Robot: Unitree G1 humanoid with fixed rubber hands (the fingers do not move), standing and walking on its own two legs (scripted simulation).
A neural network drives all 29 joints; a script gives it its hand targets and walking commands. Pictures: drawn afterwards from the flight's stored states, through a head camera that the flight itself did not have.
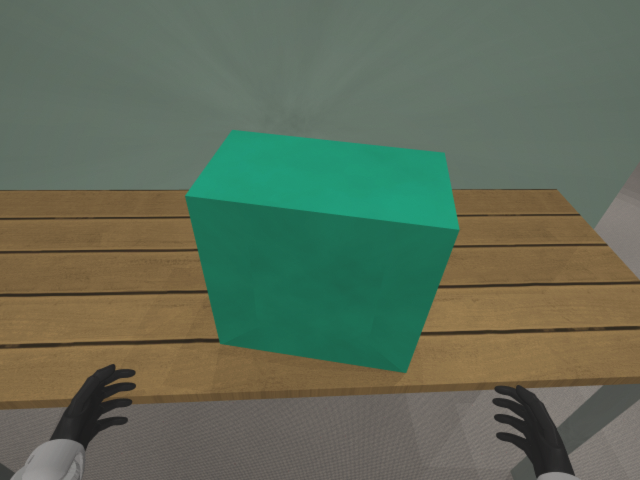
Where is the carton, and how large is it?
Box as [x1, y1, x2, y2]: [185, 130, 459, 372]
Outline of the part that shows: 232,130 185,195 220,343 405,372 459,229 444,153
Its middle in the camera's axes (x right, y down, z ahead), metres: +0.01 +0.03 +0.58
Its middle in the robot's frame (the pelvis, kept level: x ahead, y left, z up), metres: +0.43 +0.01 +0.07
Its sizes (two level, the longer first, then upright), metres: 0.306 0.169 0.299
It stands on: a table, 0.69 m high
